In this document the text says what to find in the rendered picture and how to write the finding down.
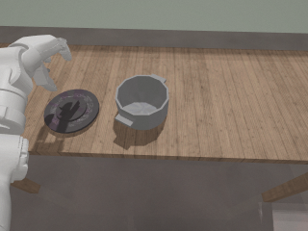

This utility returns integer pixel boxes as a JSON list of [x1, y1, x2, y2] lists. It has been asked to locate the pot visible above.
[[115, 73, 169, 130]]

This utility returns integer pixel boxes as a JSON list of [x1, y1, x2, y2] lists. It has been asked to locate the robot left forearm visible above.
[[0, 41, 42, 136]]

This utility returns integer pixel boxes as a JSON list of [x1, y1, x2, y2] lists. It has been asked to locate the knob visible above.
[[59, 97, 80, 114]]

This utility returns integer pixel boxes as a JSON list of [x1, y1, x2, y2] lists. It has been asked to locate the robot left upper arm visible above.
[[0, 134, 30, 231]]

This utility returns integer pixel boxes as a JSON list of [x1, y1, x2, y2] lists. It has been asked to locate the table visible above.
[[0, 42, 308, 203]]

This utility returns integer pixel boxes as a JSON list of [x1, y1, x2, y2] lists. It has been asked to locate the lid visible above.
[[43, 89, 100, 134]]

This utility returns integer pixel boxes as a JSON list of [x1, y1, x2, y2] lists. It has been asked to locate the robot left hand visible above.
[[15, 35, 72, 91]]

